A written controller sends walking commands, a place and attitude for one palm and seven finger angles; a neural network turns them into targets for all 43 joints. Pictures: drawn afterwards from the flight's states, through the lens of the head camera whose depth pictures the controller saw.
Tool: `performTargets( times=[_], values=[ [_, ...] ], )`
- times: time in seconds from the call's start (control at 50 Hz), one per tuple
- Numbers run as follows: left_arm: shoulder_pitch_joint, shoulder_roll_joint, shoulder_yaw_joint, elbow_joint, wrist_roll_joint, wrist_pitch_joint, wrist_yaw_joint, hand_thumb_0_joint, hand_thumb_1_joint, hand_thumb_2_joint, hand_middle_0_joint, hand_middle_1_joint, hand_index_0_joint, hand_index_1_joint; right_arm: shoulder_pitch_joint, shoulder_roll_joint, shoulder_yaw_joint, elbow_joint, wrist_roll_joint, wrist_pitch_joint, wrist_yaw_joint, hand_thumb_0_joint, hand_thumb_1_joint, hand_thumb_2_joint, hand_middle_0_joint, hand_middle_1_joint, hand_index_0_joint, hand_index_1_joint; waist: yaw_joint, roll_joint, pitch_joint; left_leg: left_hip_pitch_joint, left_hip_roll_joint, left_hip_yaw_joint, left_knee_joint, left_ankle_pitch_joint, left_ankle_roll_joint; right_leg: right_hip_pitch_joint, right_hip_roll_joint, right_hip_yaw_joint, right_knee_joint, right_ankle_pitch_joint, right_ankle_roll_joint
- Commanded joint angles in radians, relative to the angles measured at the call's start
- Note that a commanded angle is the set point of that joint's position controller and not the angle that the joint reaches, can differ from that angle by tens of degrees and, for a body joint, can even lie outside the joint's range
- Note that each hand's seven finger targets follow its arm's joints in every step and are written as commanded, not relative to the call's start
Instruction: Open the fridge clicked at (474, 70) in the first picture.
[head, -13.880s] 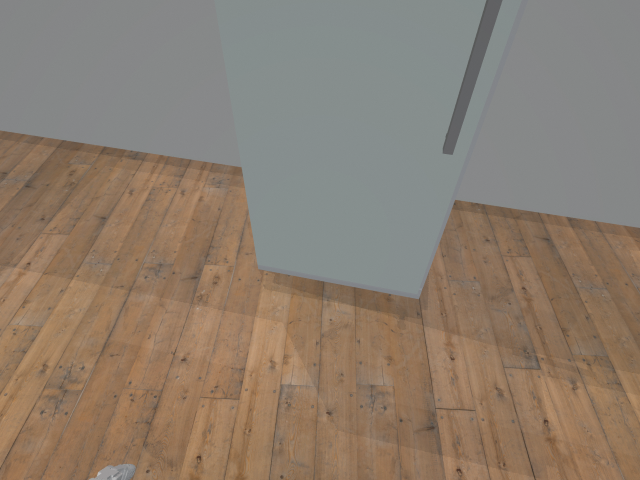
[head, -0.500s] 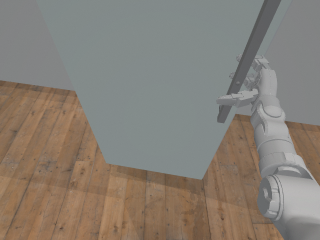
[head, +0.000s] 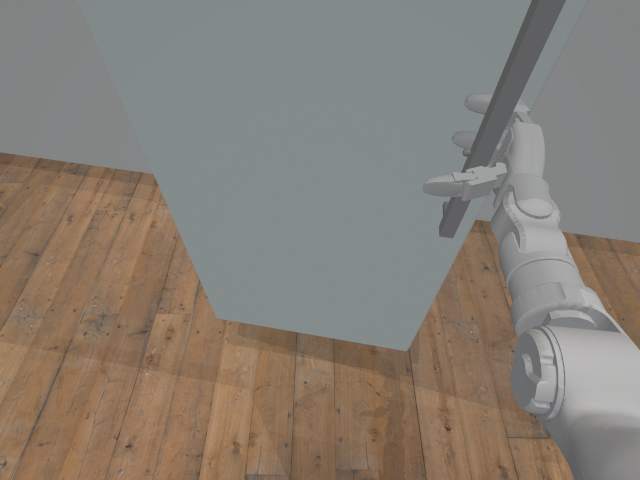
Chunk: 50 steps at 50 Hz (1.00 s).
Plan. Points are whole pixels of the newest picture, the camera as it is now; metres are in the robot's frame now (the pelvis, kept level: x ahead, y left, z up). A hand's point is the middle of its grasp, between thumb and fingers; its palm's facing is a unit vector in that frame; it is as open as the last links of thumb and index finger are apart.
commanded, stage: slide the fingers in behind the handle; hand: right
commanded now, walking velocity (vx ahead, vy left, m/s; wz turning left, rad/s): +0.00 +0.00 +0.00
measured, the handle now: (492, 111) +0.54 -0.12 +0.19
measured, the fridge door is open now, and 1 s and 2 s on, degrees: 0 0 0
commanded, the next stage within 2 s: grip the handle and tug to test in 0.22 s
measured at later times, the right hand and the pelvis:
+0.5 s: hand (479, 156) +0.48 -0.11 +0.17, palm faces +0.01 +1.00 +0.01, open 13.3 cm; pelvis +0.01 -0.01 +0.00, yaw +1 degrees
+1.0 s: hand (478, 154) +0.48 -0.11 +0.17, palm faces +0.00 +1.00 +0.01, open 6.3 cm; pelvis +0.01 -0.01 +0.00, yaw +0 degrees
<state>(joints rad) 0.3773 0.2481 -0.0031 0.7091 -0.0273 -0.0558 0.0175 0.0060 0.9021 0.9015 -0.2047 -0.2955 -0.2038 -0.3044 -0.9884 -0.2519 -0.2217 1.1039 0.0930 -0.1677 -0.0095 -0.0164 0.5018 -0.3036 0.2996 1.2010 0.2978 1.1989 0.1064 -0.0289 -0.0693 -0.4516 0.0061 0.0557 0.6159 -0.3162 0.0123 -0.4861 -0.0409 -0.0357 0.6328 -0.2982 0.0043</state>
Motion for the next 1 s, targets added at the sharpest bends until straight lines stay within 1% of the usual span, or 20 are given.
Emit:
performTargets(
  times=[0.0, 0.02, 0.1, 0.14, 0.18, 0.22, 0.26, 0.3, 0.42, 0.46, 0.5, 0.58, 0.62, 0.68, 0.7, 0.76, 0.8, 0.86, 0.9, 0.98],
  values=[
    [0.080, 0.150, 0.050, -0.086, 0.008, -0.028, 0.012, 0.000, 0.900, 0.900, -0.200, -0.300, -0.200, -0.300, -0.530, -0.202, -0.037, -0.240, 0.002, -0.089, 0.001, 0.000, 0.500, -0.300, 0.300, 1.200, 0.300, 1.200, 0.009, 0.049, -0.373, 0.123, -0.035, -0.025, -0.065, 0.352, 0.001, 0.211, 0.039, 0.029, -0.041, 0.245, -0.036],
    [0.073, 0.145, 0.048, -0.091, 0.005, -0.028, 0.010, 0.000, 0.900, 0.900, -0.200, -0.300, -0.200, -0.300, -0.529, -0.174, -0.011, -0.247, 0.002, -0.091, 0.006, 0.000, 0.500, -0.300, 0.300, 1.200, 0.300, 1.200, 0.012, 0.014, -0.373, 0.107, -0.035, -0.028, -0.065, 0.354, 0.001, 0.221, 0.038, 0.026, -0.040, 0.247, -0.034],
    [0.085, 0.152, 0.053, -0.090, 0.006, -0.022, 0.009, 0.000, 0.900, 0.900, -0.200, -0.300, -0.200, -0.300, -0.497, -0.201, -0.039, -0.247, 0.003, -0.086, 0.008, 0.000, 0.500, -0.300, 0.300, 1.200, 0.300, 1.200, 0.007, 0.048, -0.371, 0.131, -0.038, -0.023, -0.063, 0.382, 0.002, 0.213, 0.036, 0.024, -0.039, 0.274, -0.036],
    [0.076, 0.150, 0.055, -0.097, 0.004, -0.021, 0.009, 0.000, 0.900, 0.900, -0.200, -0.300, -0.200, -0.300, -0.483, -0.222, -0.059, -0.281, 0.007, -0.085, 0.008, 0.000, 0.500, -0.300, 0.300, 1.200, 0.300, 1.200, -0.008, 0.023, -0.392, 0.144, -0.038, -0.028, -0.064, 0.398, 0.001, 0.222, 0.036, 0.017, -0.040, 0.282, -0.035],
    [0.070, 0.144, 0.056, -0.104, 0.002, -0.022, 0.006, 0.000, 0.900, 0.900, -0.200, -0.300, -0.200, -0.300, -0.461, -0.173, -0.024, -0.318, 0.011, -0.081, 0.012, 0.000, 0.500, -0.300, 0.300, 1.200, 0.300, 1.200, -0.006, 0.007, -0.389, 0.137, -0.041, -0.023, -0.062, 0.415, 0.003, 0.245, 0.033, 0.014, -0.038, 0.310, -0.034],
    [0.072, 0.149, 0.057, -0.103, 0.000, -0.019, 0.008, 0.000, 0.900, 0.900, -0.200, -0.300, -0.200, -0.300, -0.440, -0.197, -0.046, -0.310, 0.015, -0.070, 0.012, 0.000, 0.500, -0.300, 0.300, 1.200, 0.300, 1.200, -0.008, 0.049, -0.369, 0.146, -0.043, -0.021, -0.066, 0.416, 0.002, 0.228, 0.031, 0.016, -0.043, 0.309, -0.035],
    [0.064, 0.145, 0.057, -0.107, 0.000, -0.016, 0.008, 0.000, 0.900, 0.900, -0.200, -0.300, -0.200, -0.300, -0.437, -0.172, -0.026, -0.333, 0.016, -0.059, 0.015, 0.000, 0.500, -0.300, 0.300, 1.200, 0.300, 1.200, -0.010, 0.026, -0.363, 0.147, -0.042, -0.020, -0.069, 0.416, 0.003, 0.233, 0.033, 0.012, -0.047, 0.305, -0.035],
    [0.066, 0.149, 0.060, -0.108, 0.001, -0.014, 0.011, 0.000, 0.900, 0.900, -0.200, -0.300, -0.200, -0.300, -0.432, -0.197, -0.045, -0.366, 0.016, -0.057, 0.011, 0.000, 0.500, -0.300, 0.300, 1.200, 0.300, 1.200, -0.013, 0.031, -0.378, 0.161, -0.042, -0.020, -0.068, 0.426, 0.004, 0.246, 0.033, 0.014, -0.044, 0.325, -0.036],
    [0.037, 0.139, 0.056, -0.115, -0.005, -0.012, 0.010, 0.000, 0.900, 0.900, -0.200, -0.300, -0.200, -0.300, -0.398, -0.143, -0.003, -0.404, 0.019, -0.037, 0.014, 0.000, 0.220, -0.420, 0.330, 1.240, 0.330, 1.240, -0.013, 0.012, -0.353, 0.147, -0.040, -0.016, -0.071, 0.427, 0.006, 0.269, 0.030, 0.016, -0.049, 0.338, -0.034],
    [0.030, 0.139, 0.056, -0.113, -0.006, -0.013, 0.012, 0.000, 0.900, 0.900, -0.200, -0.300, -0.200, -0.300, -0.407, -0.121, 0.011, -0.391, 0.029, -0.024, 0.016, 0.000, 0.127, -0.460, 0.340, 1.253, 0.340, 1.253, -0.005, 0.040, -0.325, 0.131, -0.041, -0.015, -0.083, 0.400, 0.003, 0.263, 0.030, 0.016, -0.053, 0.304, -0.034],
    [0.035, 0.145, 0.055, -0.107, -0.003, -0.011, 0.016, 0.000, 0.900, 0.900, -0.200, -0.300, -0.200, -0.300, -0.413, -0.163, -0.021, -0.376, 0.028, -0.023, 0.012, 0.000, 0.033, -0.500, 0.350, 1.267, 0.350, 1.267, -0.009, 0.062, -0.321, 0.145, -0.039, -0.016, -0.085, 0.387, 0.005, 0.248, 0.032, 0.022, -0.055, 0.293, -0.037],
    [0.014, 0.134, 0.048, -0.114, -0.005, -0.017, 0.013, 0.000, 0.900, 0.900, -0.200, -0.300, -0.200, -0.300, -0.427, -0.106, 0.024, -0.392, 0.027, -0.030, 0.010, 0.000, -0.153, -0.580, 0.370, 1.293, 0.370, 1.293, -0.010, 0.020, -0.333, 0.125, -0.037, -0.013, -0.077, 0.381, 0.007, 0.275, 0.033, 0.026, -0.054, 0.298, -0.031],
    [0.017, 0.138, 0.049, -0.113, -0.002, -0.018, 0.012, 0.000, 0.900, 0.900, -0.200, -0.300, -0.200, -0.300, -0.421, -0.137, 0.000, -0.387, 0.025, -0.040, 0.005, 0.000, -0.247, -0.620, 0.380, 1.307, 0.380, 1.307, -0.015, 0.034, -0.347, 0.140, -0.036, -0.018, -0.073, 0.398, 0.006, 0.268, 0.034, 0.024, -0.052, 0.310, -0.034],
    [0.010, 0.137, 0.049, -0.114, -0.004, -0.021, 0.013, 0.000, 0.900, 0.900, -0.200, -0.300, -0.200, -0.300, -0.433, -0.124, 0.014, -0.395, 0.025, -0.048, 0.010, 0.000, -0.387, -0.680, 0.395, 1.327, 0.395, 1.327, -0.011, 0.011, -0.352, 0.131, -0.036, -0.018, -0.073, 0.391, 0.007, 0.280, 0.033, 0.023, -0.049, 0.306, -0.030],
    [0.019, 0.141, 0.050, -0.111, -0.002, -0.019, 0.015, 0.000, 0.900, 0.900, -0.200, -0.300, -0.200, -0.300, -0.423, -0.135, 0.006, -0.379, 0.022, -0.049, 0.008, 0.000, -0.433, -0.700, 0.400, 1.333, 0.400, 1.333, -0.011, 0.052, -0.351, 0.142, -0.037, -0.014, -0.071, 0.392, 0.008, 0.272, 0.031, 0.029, -0.050, 0.314, -0.032],
    [0.012, 0.137, 0.051, -0.110, -0.004, -0.023, 0.013, 0.000, 0.900, 0.900, -0.200, -0.300, -0.200, -0.300, -0.447, -0.108, 0.030, -0.392, 0.023, -0.047, 0.008, 0.000, -0.573, -0.760, 0.415, 1.353, 0.415, 1.353, -0.005, 0.008, -0.350, 0.115, -0.037, -0.015, -0.073, 0.385, 0.007, 0.290, 0.030, 0.028, -0.048, 0.312, -0.029],
    [0.029, 0.144, 0.051, -0.103, 0.000, -0.021, 0.015, 0.000, 0.900, 0.900, -0.200, -0.300, -0.200, -0.300, -0.436, -0.138, 0.001, -0.357, 0.024, -0.043, 0.005, 0.000, -0.667, -0.800, 0.425, 1.367, 0.425, 1.367, -0.005, 0.069, -0.345, 0.137, -0.038, -0.016, -0.077, 0.389, 0.005, 0.262, 0.033, 0.029, -0.048, 0.304, -0.034],
    [0.023, 0.140, 0.049, -0.104, -0.002, -0.018, 0.015, 0.000, 0.900, 0.900, -0.200, -0.300, -0.200, -0.300, -0.439, -0.139, 0.002, -0.360, 0.024, -0.039, 0.014, 0.000, -0.807, -0.860, 0.440, 1.387, 0.440, 1.387, -0.009, 0.038, -0.346, 0.144, -0.037, -0.017, -0.073, 0.409, 0.005, 0.259, 0.034, 0.023, -0.053, 0.312, -0.033],
    [0.032, 0.145, 0.050, -0.106, 0.000, -0.014, 0.016, 0.000, 0.900, 0.900, -0.200, -0.300, -0.200, -0.300, -0.411, -0.153, -0.012, -0.341, 0.023, -0.036, 0.017, 0.000, -0.900, -0.900, 0.450, 1.400, 0.450, 1.400, -0.015, 0.063, -0.343, 0.157, -0.037, -0.015, -0.076, 0.401, 0.007, 0.245, 0.035, 0.025, -0.054, 0.309, -0.034],
    [0.037, 0.142, 0.052, -0.100, -0.001, -0.012, 0.017, 0.000, 0.900, 0.900, -0.200, -0.300, -0.200, -0.300, -0.452, -0.162, -0.014, -0.337, 0.021, -0.034, 0.018, 0.000, -0.900, -0.900, 0.450, 1.400, 0.450, 1.400, -0.005, 0.034, -0.335, 0.133, -0.037, -0.019, -0.078, 0.389, 0.004, 0.244, 0.034, 0.022, -0.052, 0.291, -0.034]
  ],
)
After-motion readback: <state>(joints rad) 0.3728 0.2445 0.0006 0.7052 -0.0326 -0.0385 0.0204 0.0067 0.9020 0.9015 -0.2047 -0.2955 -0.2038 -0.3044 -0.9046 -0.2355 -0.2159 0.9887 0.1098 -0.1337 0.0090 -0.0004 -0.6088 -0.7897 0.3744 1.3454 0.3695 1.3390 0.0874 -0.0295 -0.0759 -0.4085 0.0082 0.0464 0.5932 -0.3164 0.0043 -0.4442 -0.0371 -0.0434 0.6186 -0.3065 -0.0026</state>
